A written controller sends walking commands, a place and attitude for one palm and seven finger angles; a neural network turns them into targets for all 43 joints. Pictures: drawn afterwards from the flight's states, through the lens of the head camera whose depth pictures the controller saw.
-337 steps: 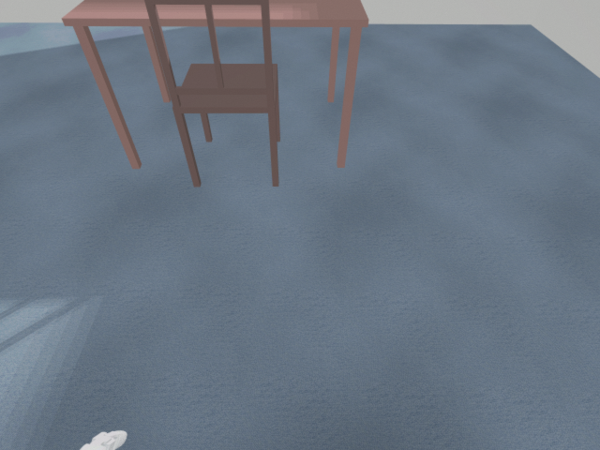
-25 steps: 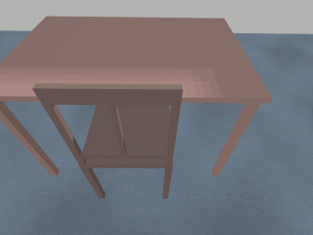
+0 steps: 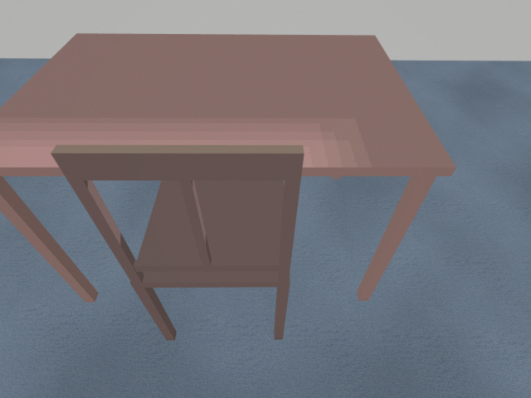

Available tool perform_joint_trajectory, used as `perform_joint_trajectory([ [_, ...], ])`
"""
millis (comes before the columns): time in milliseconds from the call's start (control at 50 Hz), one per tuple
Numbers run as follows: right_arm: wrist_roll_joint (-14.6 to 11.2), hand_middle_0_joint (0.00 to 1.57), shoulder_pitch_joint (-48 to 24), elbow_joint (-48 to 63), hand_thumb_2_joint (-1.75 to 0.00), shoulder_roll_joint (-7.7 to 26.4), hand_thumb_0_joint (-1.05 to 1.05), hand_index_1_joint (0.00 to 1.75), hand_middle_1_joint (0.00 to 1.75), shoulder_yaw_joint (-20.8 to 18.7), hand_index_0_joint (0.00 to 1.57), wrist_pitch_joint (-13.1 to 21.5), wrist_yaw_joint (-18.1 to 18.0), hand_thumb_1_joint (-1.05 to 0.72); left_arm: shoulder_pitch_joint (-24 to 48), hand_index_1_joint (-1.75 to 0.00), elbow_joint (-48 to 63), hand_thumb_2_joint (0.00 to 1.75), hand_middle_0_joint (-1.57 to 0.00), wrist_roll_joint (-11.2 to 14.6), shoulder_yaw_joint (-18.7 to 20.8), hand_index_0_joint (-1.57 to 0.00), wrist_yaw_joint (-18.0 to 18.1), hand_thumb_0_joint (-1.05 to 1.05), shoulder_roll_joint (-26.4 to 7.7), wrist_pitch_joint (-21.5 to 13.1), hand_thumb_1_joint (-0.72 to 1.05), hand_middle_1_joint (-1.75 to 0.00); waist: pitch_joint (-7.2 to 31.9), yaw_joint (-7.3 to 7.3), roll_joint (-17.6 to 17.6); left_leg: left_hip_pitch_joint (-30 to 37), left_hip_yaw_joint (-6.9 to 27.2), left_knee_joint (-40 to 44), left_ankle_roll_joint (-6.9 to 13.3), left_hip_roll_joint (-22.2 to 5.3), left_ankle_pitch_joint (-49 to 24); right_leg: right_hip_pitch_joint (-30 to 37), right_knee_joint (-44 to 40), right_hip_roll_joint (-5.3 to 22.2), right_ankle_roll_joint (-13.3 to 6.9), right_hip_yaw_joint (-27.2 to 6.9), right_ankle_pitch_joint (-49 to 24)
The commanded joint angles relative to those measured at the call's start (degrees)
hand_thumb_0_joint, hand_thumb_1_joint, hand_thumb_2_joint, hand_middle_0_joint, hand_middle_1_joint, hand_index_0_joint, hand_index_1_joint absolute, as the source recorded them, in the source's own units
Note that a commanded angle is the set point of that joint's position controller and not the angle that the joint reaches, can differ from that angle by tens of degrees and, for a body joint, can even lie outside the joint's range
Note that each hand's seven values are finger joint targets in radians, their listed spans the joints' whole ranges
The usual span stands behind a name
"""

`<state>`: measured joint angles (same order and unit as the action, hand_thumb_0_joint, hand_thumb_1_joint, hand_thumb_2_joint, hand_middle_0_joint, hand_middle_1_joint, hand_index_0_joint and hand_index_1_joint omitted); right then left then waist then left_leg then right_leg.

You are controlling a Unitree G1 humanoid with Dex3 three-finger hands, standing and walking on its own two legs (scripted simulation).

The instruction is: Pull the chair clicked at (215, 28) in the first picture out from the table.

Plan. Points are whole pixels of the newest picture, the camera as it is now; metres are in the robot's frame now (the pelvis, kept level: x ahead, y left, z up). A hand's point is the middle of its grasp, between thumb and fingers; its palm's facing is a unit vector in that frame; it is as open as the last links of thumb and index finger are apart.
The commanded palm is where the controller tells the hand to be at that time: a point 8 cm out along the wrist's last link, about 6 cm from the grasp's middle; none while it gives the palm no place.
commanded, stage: look again from close up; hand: left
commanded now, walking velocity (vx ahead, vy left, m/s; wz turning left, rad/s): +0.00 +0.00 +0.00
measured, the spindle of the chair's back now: (198, 226) +0.47 +0.18 -0.09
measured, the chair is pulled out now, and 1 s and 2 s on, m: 0.00 0.00 0.00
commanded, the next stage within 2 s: raise the hand toward the chair's back in 0.24 s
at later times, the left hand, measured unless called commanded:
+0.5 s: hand out of the picture +0.10 +0.21 -0.08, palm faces +0.24 -0.94 -0.24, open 7.4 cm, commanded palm +0.09 +0.22 -0.07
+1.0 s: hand out of the picture +0.12 +0.18 -0.04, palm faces +0.08 -1.00 -0.06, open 11.3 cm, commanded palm +0.11 +0.23 -0.06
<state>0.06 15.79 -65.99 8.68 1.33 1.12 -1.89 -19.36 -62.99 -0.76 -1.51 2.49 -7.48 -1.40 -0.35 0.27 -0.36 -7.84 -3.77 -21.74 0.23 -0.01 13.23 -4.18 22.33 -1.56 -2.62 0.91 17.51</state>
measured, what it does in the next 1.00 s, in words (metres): lowers itself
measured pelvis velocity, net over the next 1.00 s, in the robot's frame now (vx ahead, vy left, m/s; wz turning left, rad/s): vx -0.09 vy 0.00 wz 0.06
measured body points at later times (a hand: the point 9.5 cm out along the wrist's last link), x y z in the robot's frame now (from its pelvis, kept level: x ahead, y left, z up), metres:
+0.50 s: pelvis -0.03 +0.00 -0.01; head -0.01 -0.02 +0.44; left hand +0.09 +0.26 -0.06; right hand +0.05 -0.24 -0.15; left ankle -0.02 +0.12 -0.74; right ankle -0.06 -0.09 -0.74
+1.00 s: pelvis -0.09 +0.00 -0.12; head -0.02 +0.00 +0.33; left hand +0.11 +0.23 -0.03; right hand +0.15 -0.18 -0.19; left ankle -0.02 +0.12 -0.74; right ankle -0.06 -0.09 -0.74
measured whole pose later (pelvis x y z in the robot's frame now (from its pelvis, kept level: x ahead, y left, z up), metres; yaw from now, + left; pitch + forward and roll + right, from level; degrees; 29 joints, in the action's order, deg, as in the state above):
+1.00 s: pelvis -0.09 +0.00 -0.12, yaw +4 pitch +14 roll -3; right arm -0.2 7.8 -31.1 11.7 3.2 13.7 -2.5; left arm -19.6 3.2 12.4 2.7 -9.9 -11.0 -29.5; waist 7.3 3.3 3.0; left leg -59.8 2.5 -72.1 0.6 -0.8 26.6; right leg -52.5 71.0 -0.8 -3.7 8.2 33.0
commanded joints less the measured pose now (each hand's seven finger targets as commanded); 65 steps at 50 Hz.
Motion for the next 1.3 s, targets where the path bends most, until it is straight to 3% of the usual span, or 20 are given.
perform_joint_trajectory([
  [0,0.2,0.2,2.8,1.7,-0.9,5.1,0.0,0.3,0.3,-0.7,0.2,0.6,-0.3,-0.9,-4.6,-0.3,0.9,0.9,-0.2,0.3,1.2,-0.2,0.3,0.0,-5.8,-0.6,0.9,-0.3,-4.2,0.08,-0.4,1.0,5.5,2.3,1.5,-5.6,-11.3,-5.2,-4.2,7.6,0.2,-5.9,-17.5],
  [300,0.1,0.2,3.3,1.7,-0.9,4.7,0.0,0.3,0.3,-0.7,0.2,0.6,-0.3,-0.9,-5.4,-0.3,0.7,0.9,-0.2,0.3,1.2,-0.2,0.4,0.0,-5.7,-0.8,0.9,-0.3,-3.3,0.2,-0.6,1.3,5.6,2.0,1.6,-5.6,-12.0,-4.8,-4.3,7.7,0.3,-5.7,-18.7],
  [320,0.2,0.2,-2.7,6.1,-0.9,5.9,0.0,0.3,0.3,-1.1,0.2,1.4,0.3,-0.9,-7.7,-0.3,-0.7,0.9,-0.2,-1.1,1.7,-0.2,2.4,0.0,-7.4,-2.7,0.9,-0.3,-7.0,1.63,-2.1,-6.8,2.1,-13.7,-0.2,-5.1,-13.5,-7.5,-2.6,11.6,4.4,-9.3,-49.7],
  [340,-0.6,0.2,-1.6,20.8,-0.9,17.2,0.0,0.3,0.3,-5.3,0.2,8.1,-4.7,-0.9,33.2,-0.3,78.8,0.89,-0.2,11.4,13.1,-0.2,2.5,0.0,-26.2,-11.4,0.88,-0.3,11.2,-6.55,9.7,8.4,0.4,-4.6,0.6,-0.8,-17.9,-7.6,-1.2,6.6,2.7,-4.4,-42.8],
  [360,-0.4,0.2,-4.4,20.1,-0.9,11.7,0.0,0.3,0.3,-2.2,0.2,13.1,-5.2,-0.9,16.4,-0.29,66.7,0.88,-0.2,6.8,5.2,-0.2,2.7,0.0,-14.4,-9.2,0.85,-0.29,9.3,-2.19,14.5,10.8,-0.1,-2.5,1.6,-0.9,-28.2,-5.5,3.2,3.6,-0.1,-3.1,-31.9],
  [400,-1.2,0.2,-1.5,20.0,-0.9,11.1,0.0,0.3,0.3,-2.9,0.2,15.6,-2.5,-0.9,0.7,-0.29,55.0,0.86,-0.19,7.9,-0.7,-0.19,3.6,0.0,-1.4,-4.7,0.81,-0.29,9.7,-1.55,5.9,5.6,3.0,-5.7,2.3,-2.7,-27.8,-8.7,4.9,2.5,1.0,1.1,-19.3],
  [500,-0.2,0.2,-3.5,27.0,-0.9,14.1,0.0,0.3,0.3,-4.1,0.2,18.2,-1.9,-0.9,9.1,-0.27,53.4,0.81,-0.18,10.3,-3.1,-0.18,-1.5,0.0,2.2,-15.9,0.69,-0.27,3.4,-5.23,-17.1,-15.9,6.8,-17.9,2.5,0.1,0.0,-30.7,12.2,2.5,2.9,3.2,-2.0],
  [540,0.0,0.2,-5.6,30.2,-0.9,13.3,0.0,0.3,0.3,-4.9,0.2,19.0,-0.2,-0.9,-0.6,-0.26,45.8,0.79,-0.17,11.7,-1.4,-0.17,-6.1,0.0,3.8,-22.3,0.64,-0.26,3.3,-0.95,-15.0,-24.4,6.5,-22.0,1.0,1.0,4.9,-35.9,16.9,2.1,1.9,2.6,5.1],
  [580,0.5,0.2,-8.2,33.9,-0.9,13.4,0.0,0.3,0.3,-5.3,0.2,19.1,1.4,-0.9,-10.4,-0.25,46.6,0.77,-0.17,14.8,4.7,-0.17,-12.2,0.0,0.2,-28.8,0.6,-0.25,9.8,4.23,-12.6,-29.9,5.0,-26.3,-0.3,1.6,3.7,-33.9,22.9,2.6,0.7,0.7,2.0],
  [640,0.2,0.2,-9.6,37.9,-0.9,13.3,0.0,0.3,0.3,-6.3,0.2,16.7,3.0,-0.9,-10.3,-0.24,47.3,0.74,-0.16,14.0,16.8,-0.16,-17.5,0.0,-11.2,-35.0,0.53,-0.24,16.5,7.35,-0.2,-37.3,2.6,-33.1,-0.8,2.2,2.2,-33.1,31.3,3.3,-0.6,-2.6,-3.1],
  [660,0.4,0.2,-11.6,41.8,-0.9,13.0,0.0,0.3,0.3,-5.8,0.2,15.4,3.3,-0.9,-8.5,-0.24,53.6,0.73,-0.16,13.1,14.6,-0.16,-17.1,0.0,-10.2,-34.1,0.5,-0.24,18.0,7.74,2.4,-38.0,1.6,-33.5,-0.2,2.6,3.3,-34.3,33.0,2.9,-0.5,-2.1,-0.8],
  [740,-0.4,0.2,-12.8,47.6,-0.9,11.6,0.0,0.3,0.3,-5.2,0.2,12.2,2.8,-0.9,3.6,-0.22,71.1,0.69,-0.15,11.3,10.4,-0.15,-10.8,0.0,-8.7,-29.6,0.41,-0.22,18.5,4.14,4.3,-37.7,3.7,-34.4,1.1,1.2,11.5,-42.2,33.2,1.5,-0.2,-2.5,9.9],
  [800,-0.1,0.2,-9.1,47.3,-0.9,10.6,0.0,0.3,0.3,-4.7,0.2,12.4,1.1,-0.9,9.5,-0.21,84.6,0.66,-0.14,12.2,7.8,-0.14,-7.5,0.0,-7.3,-31.8,0.34,-0.21,21.6,0.16,7.5,-34.0,5.5,-37.3,2.0,0.1,10.6,-44.0,32.5,1.0,0.1,-2.5,10.0],
  [920,-0.6,0.2,-6.9,42.2,-0.9,11.9,0.0,0.3,0.3,-2.5,0.2,16.0,-2.0,-0.9,11.3,-0.19,77.8,0.6,-0.13,12.7,-1.1,-0.13,-14.2,0.0,-4.6,-31.9,0.2,-0.19,15.7,-5.95,0.5,-39.5,8.2,-40.8,2.4,-1.1,16.4,-50.2,31.3,0.3,1.0,-1.8,17.0],
  [960,-1.2,0.2,-6.5,41.8,-0.9,12.5,0.0,0.3,0.3,-2.1,0.2,15.7,-2.6,-0.9,8.8,-0.18,69.8,0.58,-0.13,12.9,0.1,-0.13,-17.3,0.0,-5.8,-26.6,0.15,-0.18,14.5,-5.13,-1.8,-42.6,8.0,-40.7,2.2,-0.6,18.7,-49.6,30.2,0.7,1.1,-2.1,20.1],
  [1000,-1.9,0.2,-7.6,43.3,-0.9,12.7,0.0,0.3,0.3,-2.2,0.2,14.8,-3.0,-0.9,4.5,-0.18,67.1,0.56,-0.12,13.5,4.9,-0.12,-18.6,0.0,-9.4,-20.7,0.11,-0.18,18.4,-1.43,-2.8,-43.0,7.3,-39.1,1.9,-0.1,17.9,-45.1,28.7,1.4,1.2,-2.9,21.7],
  [1080,-2.0,0.2,-9.6,46.0,-0.9,10.6,0.0,0.3,0.3,-2.6,0.2,12.5,-2.6,-0.9,-0.1,-0.16,74.3,0.52,-0.11,16.4,14.5,-0.11,-13.7,0.0,-12.1,-14.0,0.01,-0.16,26.6,4.04,-1.2,-37.0,6.2,-35.9,1.6,0.5,8.3,-34.8,29.1,1.6,1.1,-2.0,11.0],
  [1140,-1.2,0.2,-8.5,44.7,-0.9,9.2,0.0,0.3,0.3,-2.9,0.2,12.4,-2.2,-0.9,0.4,-0.15,81.1,0.49,-0.1,16.3,16.4,-0.1,-7.3,0.0,-11.9,-17.5,-0.06,-0.15,26.8,4.02,0.6,-34.1,6.4,-35.4,1.5,-0.3,1.8,-34.1,31.5,0.7,0.8,0.3,1.6],
  [1180,-0.6,0.2,-7.1,43.0,-0.9,8.9,0.0,0.3,0.3,-3.0,0.2,12.8,-1.5,-0.9,0.5,-0.14,81.4,0.47,-0.1,14.4,13.6,-0.1,-5.3,0.0,-10.1,-21.9,-0.1,-0.14,23.5,1.77,1.8,-33.9,6.6,-36.1,1.5,-0.8,0.3,-37.9,32.9,0.7,0.8,1.1,-0.4],
  [1280,-0.4,0.2,-6.2,40.7,-0.9,11.5,0.0,0.3,0.3,-3.3,0.2,14.2,-0.8,-0.9,2.2,-0.12,72.2,0.42,-0.09,11.7,6.5,-0.09,-10.2,0.0,-7.7,-28.4,-0.22,-0.12,15.3,-2.74,2.1,-38.4,7.0,-38.1,1.6,-1.0,7.4,-46.9,33.3,0.7,0.7,1.0,7.4],
])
